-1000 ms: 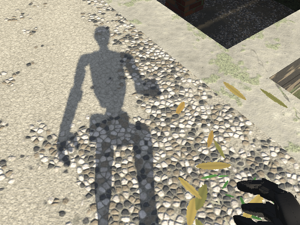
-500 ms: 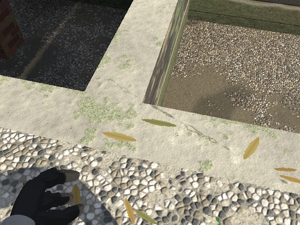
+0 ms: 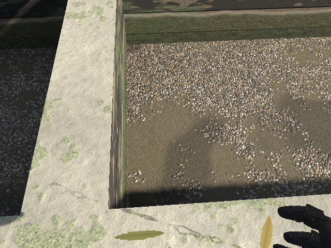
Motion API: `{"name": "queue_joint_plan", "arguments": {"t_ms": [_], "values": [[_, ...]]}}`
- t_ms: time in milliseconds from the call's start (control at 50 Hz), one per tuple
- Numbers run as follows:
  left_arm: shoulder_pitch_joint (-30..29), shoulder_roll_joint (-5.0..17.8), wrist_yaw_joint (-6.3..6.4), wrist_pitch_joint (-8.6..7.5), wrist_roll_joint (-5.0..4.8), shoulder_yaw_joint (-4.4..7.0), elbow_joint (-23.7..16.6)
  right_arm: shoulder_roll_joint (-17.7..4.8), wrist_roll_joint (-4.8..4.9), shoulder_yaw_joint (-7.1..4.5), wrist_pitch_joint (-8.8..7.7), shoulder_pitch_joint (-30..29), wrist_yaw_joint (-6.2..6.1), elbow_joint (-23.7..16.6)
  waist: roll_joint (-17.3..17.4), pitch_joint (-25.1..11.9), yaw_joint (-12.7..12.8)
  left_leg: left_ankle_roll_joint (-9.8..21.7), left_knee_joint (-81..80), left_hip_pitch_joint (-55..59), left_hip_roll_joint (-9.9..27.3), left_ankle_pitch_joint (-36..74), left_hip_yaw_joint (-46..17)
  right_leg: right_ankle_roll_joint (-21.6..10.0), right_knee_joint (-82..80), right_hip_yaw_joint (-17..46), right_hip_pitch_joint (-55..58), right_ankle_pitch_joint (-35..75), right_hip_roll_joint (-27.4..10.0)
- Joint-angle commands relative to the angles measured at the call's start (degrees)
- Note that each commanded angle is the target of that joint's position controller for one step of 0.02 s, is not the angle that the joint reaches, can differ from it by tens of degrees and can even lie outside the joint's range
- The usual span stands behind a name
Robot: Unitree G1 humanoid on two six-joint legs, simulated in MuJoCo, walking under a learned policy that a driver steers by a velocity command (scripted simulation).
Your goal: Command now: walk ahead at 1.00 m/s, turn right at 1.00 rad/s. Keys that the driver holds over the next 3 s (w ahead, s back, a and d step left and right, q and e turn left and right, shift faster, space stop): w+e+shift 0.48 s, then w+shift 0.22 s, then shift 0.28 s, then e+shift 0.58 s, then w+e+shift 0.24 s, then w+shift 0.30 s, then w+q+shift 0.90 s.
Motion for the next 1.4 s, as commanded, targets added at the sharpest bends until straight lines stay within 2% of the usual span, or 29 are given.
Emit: {"name": "queue_joint_plan", "arguments": {"t_ms": [20, 40, 80, 140, 280, 360, 380, 400, 420, 440, 460, 520, 560, 600, 660, 700, 740, 780, 860, 920, 980, 1020, 1100, 1120, 1140, 1180, 1240, 1320, 1400], "values": [[-5.60, -0.78, 0.73, -2.29, -1.75, -1.36, -13.03, -19.64, -0.95, -6.67, 0.06, 25.25, -2.02, 1.49, 26.30, -24.72, -11.46, 7.75, -17.77, 53.60, 27.53, -20.50, -51.01, 2.17, 42.79, -5.03, -43.13, 1.34, 0.43], [-7.55, 2.50, 1.35, -1.34, 0.52, -1.01, -10.79, -13.82, -0.62, -6.05, 0.46, 17.34, -2.08, 0.15, 13.45, -16.09, -10.29, 9.55, -17.51, 45.31, 25.38, -25.76, -46.02, 2.50, 45.52, -7.16, -46.18, 7.57, -5.80], [-13.00, 2.62, -0.06, 0.35, 1.70, -0.74, -11.71, -7.41, -0.67, -4.31, 0.72, 16.88, -1.72, 2.21, 4.68, -6.97, -10.75, 8.47, -14.31, 34.12, 18.97, -16.65, -24.36, 2.72, 43.44, -10.48, -46.22, 11.82, -9.75], [-15.28, -2.66, -1.53, 2.89, 1.80, -1.62, -15.72, -5.89, 0.53, -3.74, -0.80, 20.31, -1.65, 6.64, 7.48, -1.17, -7.73, 5.58, -12.73, 24.15, 16.16, 6.37, -8.44, 2.73, 42.06, -10.22, -46.26, 12.62, -12.04], [-25.35, -3.27, -2.91, 4.98, 0.77, -2.45, -19.90, -8.57, 0.43, -3.36, -1.67, 17.03, -0.91, 9.10, 5.08, 4.35, -4.30, 2.24, -14.21, 11.26, 12.21, 15.36, 15.06, 0.43, 14.84, -21.24, -34.89, 29.75, -10.36], [-11.43, 1.35, -2.47, 4.84, -1.13, 0.14, -15.46, -15.78, 1.03, -5.70, 0.20, 17.76, -1.03, 8.87, 8.33, -5.60, 2.59, 2.75, 6.77, 19.87, 14.63, 55.49, 17.71, -3.44, 7.78, -26.04, -14.19, 14.51, -2.86], [0.76, 3.19, -1.83, 4.21, -0.96, 1.33, -11.70, -16.16, 1.80, -6.00, 1.14, 13.79, -0.53, 7.14, 5.71, -12.10, 9.79, 1.27, 24.00, 13.99, 14.06, 51.80, 16.46, -5.82, 1.23, -21.90, 2.35, 19.21, -2.84], [-1.32, 6.10, -0.48, 4.58, -2.71, 2.85, -10.84, -11.39, 3.86, -5.50, 2.39, 9.59, 0.53, 5.47, -5.98, -10.58, 10.07, -0.92, 51.96, -0.92, 2.74, 6.79, 15.44, -9.32, -2.35, -13.82, 11.04, 22.24, -5.73], [-11.67, 6.78, -0.61, 4.34, -3.14, 1.25, -13.70, -1.46, 1.79, -2.53, 2.45, 11.92, 1.08, 1.89, -11.03, -6.12, -0.61, -1.07, 64.64, -12.94, -0.34, -22.43, 9.88, -8.82, 1.36, 0.90, 3.71, 45.20, -10.78], [-13.19, 10.43, 0.13, 4.86, -2.71, 2.49, -15.38, -5.79, -0.36, -3.08, 1.28, 12.23, 0.67, -4.38, -11.28, -19.48, -2.13, -4.30, 64.47, -18.98, -3.98, -17.01, 1.93, -19.04, -8.03, 19.10, 9.50, 40.81, -18.44], [-12.34, 8.69, 1.12, 5.29, -1.41, 2.15, -14.35, -7.31, -0.14, -3.02, 0.54, 9.30, 0.26, -5.04, -6.10, -16.94, -2.07, -4.94, 59.09, -20.08, -1.43, -13.41, -0.89, -18.14, -15.63, 25.58, 3.44, 26.09, -22.16], [-17.53, -0.65, 2.60, 2.89, -0.08, -1.45, -12.87, -5.89, -1.90, -2.22, 2.10, 11.20, -1.36, -2.68, 4.94, -4.13, -9.99, -4.79, 38.63, -5.79, 0.01, -16.02, -0.13, -10.48, -6.46, 10.35, -29.21, 32.49, -12.65], [-25.70, -0.01, 2.11, 2.20, 1.55, -2.41, -14.26, -4.10, 0.60, -2.27, 3.78, 14.30, -2.38, -0.72, 1.30, -7.69, -12.31, -5.80, 26.63, 12.97, -3.81, -20.07, 7.54, -9.29, -6.32, 1.38, -39.71, 51.59, -7.82], [-25.52, 3.13, 1.64, 1.46, -0.34, -1.65, -13.69, -2.49, 0.71, -1.93, 5.13, 16.20, -2.63, -1.40, -4.55, -15.47, -12.22, -4.05, 25.41, 22.33, -6.01, -11.37, 9.00, -8.20, -9.31, 4.25, -33.21, 61.08, -8.49], [-33.68, 1.40, 1.94, 1.75, -2.86, -1.65, -17.76, -3.56, 0.28, -2.78, 2.75, 24.34, -2.45, 2.89, 10.29, -16.66, -17.84, -0.05, 15.54, 35.10, -4.44, 15.42, 9.57, 0.14, 12.31, -5.44, -35.41, 69.72, -3.53], [-32.00, -0.19, 3.20, 3.01, -3.66, -1.84, -20.89, -5.95, 0.59, -3.51, 2.01, 14.52, -0.63, -1.19, 20.85, -12.91, -14.14, 14.54, 5.64, 32.81, 12.78, 25.17, -16.55, 8.72, 41.38, -8.38, -46.77, 37.26, 1.03], [-25.37, -3.27, 3.38, 2.26, 0.45, -2.98, -19.49, -0.79, 2.14, -1.25, -0.07, 10.76, -0.01, -2.70, 7.95, -4.95, -7.68, 18.10, 2.94, 28.22, 19.30, 44.38, -22.48, 8.50, 52.65, -3.19, -55.59, 2.03, -0.69], [-26.50, -0.91, 2.56, 3.13, 0.91, -1.97, -20.85, -5.58, 2.57, -3.15, -0.70, 3.35, -0.80, -3.41, 5.29, 1.46, -2.14, 15.90, -0.75, 15.28, 20.61, 31.99, -21.33, 9.08, 45.50, 2.20, -55.38, 10.29, -5.16], [-28.67, -4.22, 1.28, 4.69, 1.79, -3.38, -19.77, -6.07, 2.59, -3.03, -0.05, 3.30, -0.96, -0.43, 2.71, -2.57, -2.64, 7.94, -2.99, 11.33, 11.09, 28.81, -4.66, 9.71, 14.43, -10.36, -37.87, 19.26, -10.42], [-24.71, -5.68, -1.12, 5.14, 1.63, -3.71, -16.64, -10.19, 2.89, -5.15, 2.44, 10.28, 0.89, 3.38, 6.14, -5.62, -4.75, 5.02, -2.96, 10.63, 5.52, 13.98, 0.55, 6.01, 0.56, -20.99, -17.98, 15.99, -8.98], [-20.64, 2.22, -1.22, 5.23, 0.75, -1.79, -15.11, -6.58, 1.49, -4.77, 4.87, 15.32, 3.31, 2.51, -4.61, -13.59, -5.67, 1.37, 14.82, 12.86, -6.54, -11.92, 9.77, 1.22, -7.39, -12.06, -5.96, 45.76, -12.86], [-24.68, 4.98, -0.25, 6.08, -2.36, -1.45, -16.08, -1.26, 1.97, -2.94, 6.66, 12.02, 4.30, 0.48, -16.56, -17.36, -4.95, -1.84, 28.49, 11.33, -8.57, -36.48, 12.05, -5.77, -20.37, 3.55, -12.31, 30.27, -18.69], [-31.63, 0.01, 2.32, 6.39, 0.73, -1.36, -16.00, -1.27, 3.16, -2.53, 5.71, 11.27, 1.81, -0.01, -10.56, -12.62, -9.64, -0.44, 5.02, 12.97, -3.83, -27.86, 5.99, -3.10, -18.73, 4.38, -16.51, 24.48, -12.99], [-30.85, 0.43, 3.54, 6.68, 0.23, -1.00, -15.77, -0.74, 3.53, -2.60, 5.20, 16.30, 0.58, 2.02, -7.45, -15.00, -11.50, 0.74, -3.85, 24.64, -6.06, -16.08, 8.89, -0.67, -20.62, 4.49, -21.83, 15.56, -10.52], [-32.69, -1.31, 4.31, 8.25, -3.31, -3.01, -17.59, -4.20, 1.62, -2.79, 4.64, 16.22, -1.18, 1.38, -1.59, -8.05, -13.50, 3.92, -7.80, 33.25, -2.07, -11.72, 0.68, -0.01, -20.27, 10.33, -33.69, 0.59, -13.54], [-37.71, -0.01, 2.27, 6.80, -3.54, -2.95, -22.28, -12.20, 0.18, -5.32, 3.53, 14.66, -3.49, -0.57, 18.39, -3.20, -12.44, 12.16, -17.86, 30.90, 26.36, 10.88, -26.18, 5.58, 7.74, -2.59, -49.90, -1.89, -6.19], [-20.85, 2.43, 2.13, 6.19, -3.26, 0.07, -13.34, -3.81, 2.91, -3.42, 2.64, 5.58, -5.06, -4.76, 8.46, 0.57, -6.10, 12.14, -12.56, 31.94, 18.17, 24.19, -6.04, 12.18, 39.30, -7.00, -53.54, -0.02, -6.37], [-24.69, -0.64, 0.84, 8.02, -4.59, -1.17, -16.97, -5.06, 3.75, -4.29, 2.63, 10.57, -4.42, -1.58, 6.39, 1.96, -8.88, 11.72, -13.00, 39.48, 16.30, 32.11, 2.30, 14.72, 54.11, -10.47, -61.71, 0.98, -11.72], [-31.97, -5.27, -2.10, 8.74, -4.01, -3.46, -19.20, -7.92, 4.15, -6.34, 4.06, 4.15, -2.84, -1.41, 5.07, 0.34, -9.16, 7.57, -9.72, 27.43, 10.99, 26.34, 14.49, 13.17, 18.17, -19.56, -41.51, 13.49, -15.50]]}}
Next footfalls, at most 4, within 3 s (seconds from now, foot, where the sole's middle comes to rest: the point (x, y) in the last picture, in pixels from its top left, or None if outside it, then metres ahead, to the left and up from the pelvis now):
0.40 right None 0.44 -0.11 -0.74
0.62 left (183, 222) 0.56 0.02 -0.74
0.96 right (283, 240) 0.53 -0.37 -0.74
1.14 left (215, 233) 0.53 -0.11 -0.74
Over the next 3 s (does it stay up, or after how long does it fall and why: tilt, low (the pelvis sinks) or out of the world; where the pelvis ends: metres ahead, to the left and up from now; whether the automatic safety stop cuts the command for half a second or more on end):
stays up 0.32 -1.18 0.01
